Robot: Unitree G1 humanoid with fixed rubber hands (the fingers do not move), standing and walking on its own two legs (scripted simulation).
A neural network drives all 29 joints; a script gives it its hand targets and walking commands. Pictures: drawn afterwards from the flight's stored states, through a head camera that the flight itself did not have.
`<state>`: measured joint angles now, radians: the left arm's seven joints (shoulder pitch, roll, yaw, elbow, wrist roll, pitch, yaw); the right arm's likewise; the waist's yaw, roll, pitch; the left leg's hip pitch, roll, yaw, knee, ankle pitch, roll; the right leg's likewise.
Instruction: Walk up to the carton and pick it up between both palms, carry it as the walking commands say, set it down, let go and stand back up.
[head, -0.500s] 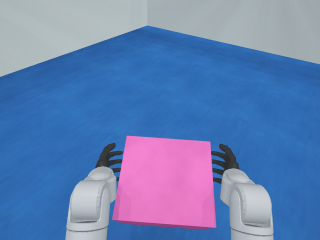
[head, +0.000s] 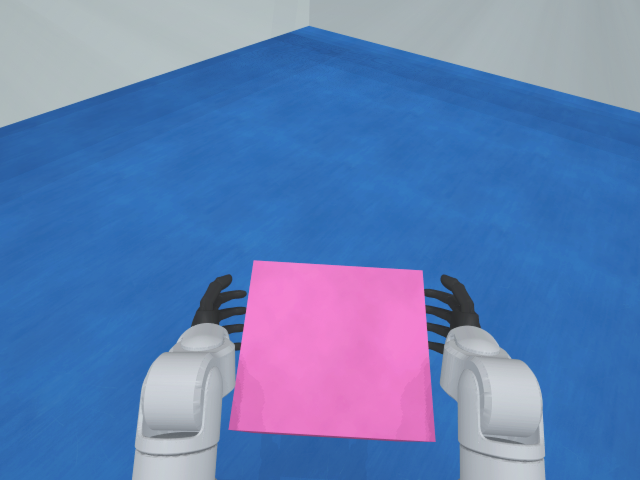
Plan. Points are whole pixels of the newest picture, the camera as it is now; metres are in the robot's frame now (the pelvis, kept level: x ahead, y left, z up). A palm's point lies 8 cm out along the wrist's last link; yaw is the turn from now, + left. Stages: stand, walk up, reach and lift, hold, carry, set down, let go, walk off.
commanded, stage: carry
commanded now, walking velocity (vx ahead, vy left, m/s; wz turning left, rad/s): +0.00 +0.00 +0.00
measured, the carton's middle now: (331, 358) +0.30 +0.00 +0.02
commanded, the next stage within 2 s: hold in 0.82 s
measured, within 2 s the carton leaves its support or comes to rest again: neither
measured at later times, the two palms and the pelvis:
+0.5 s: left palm (217, 323) +0.29 +0.14 +0.10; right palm (460, 323) +0.30 -0.14 +0.11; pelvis +0.02 -0.01 +0.00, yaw +0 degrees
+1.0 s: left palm (225, 344) +0.30 +0.14 +0.03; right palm (443, 348) +0.31 -0.15 +0.03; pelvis +0.03 +0.00 +0.01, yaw -4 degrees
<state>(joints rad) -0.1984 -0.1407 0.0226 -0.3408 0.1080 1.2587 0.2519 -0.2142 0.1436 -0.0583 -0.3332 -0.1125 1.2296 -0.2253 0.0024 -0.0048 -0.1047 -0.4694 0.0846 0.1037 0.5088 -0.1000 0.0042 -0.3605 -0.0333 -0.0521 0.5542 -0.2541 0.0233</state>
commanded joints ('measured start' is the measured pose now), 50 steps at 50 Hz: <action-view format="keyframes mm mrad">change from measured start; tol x2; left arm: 1 -403 -1007 -541 -122 -367 -46 -250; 41 -397 -992 -539 -108 -345 -77 -257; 42 -333 -642 -188 243 4 -216 -284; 43 -329 -389 -1 593 -8 -313 -279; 44 -267 -491 -128 532 -62 -415 -302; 45 -253 -608 -245 452 -115 -479 -335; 46 -366 -764 -352 357 -152 -520 -358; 47 -534 -901 -427 261 -175 -558 -364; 48 -618 -968 -488 184 -198 -584 -370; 50 -630 -1006 -528 176 -212 -585 -378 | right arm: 1 -335 1016 545 -81 360 -12 248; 41 -314 999 533 -41 338 -38 254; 42 -265 648 182 310 -13 -213 287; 43 -254 416 11 661 -49 -300 272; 44 -151 514 147 676 -21 -402 278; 45 -138 601 231 607 10 -476 292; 46 -301 740 352 503 84 -528 325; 47 -559 842 476 366 168 -572 368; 48 -679 906 566 283 218 -605 395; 50 -621 947 607 316 217 -616 415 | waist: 1 -2 22 -242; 41 0 14 -243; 42 32 -10 308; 43 30 -46 239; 45 19 -27 41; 47 108 3 -292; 48 122 14 -430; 49 103 13 -478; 50 92 19 -471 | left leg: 1 179 82 -116 -86 -131 0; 16 210 74 -99 -30 26 0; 41 209 73 -99 -22 30 0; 42 372 -182 -148 -119 -261 55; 43 406 -166 -168 -88 -247 58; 44 440 -149 -170 -80 -165 35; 46 463 -153 -154 -89 90 10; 48 608 -169 -154 -57 263 1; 50 681 -173 -154 -51 279 -3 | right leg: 1 18 -72 84 -108 -40 -36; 17 36 -78 79 -97 38 -42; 41 43 -80 74 -93 49 -43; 42 -32 113 151 -293 -189 -95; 43 -66 83 166 -280 -225 -108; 44 9 74 167 -263 -121 -96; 46 198 110 148 -217 182 -89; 47 259 115 138 -174 260 -77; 49 270 121 147 -153 329 -65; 50 251 119 149 -161 311 -64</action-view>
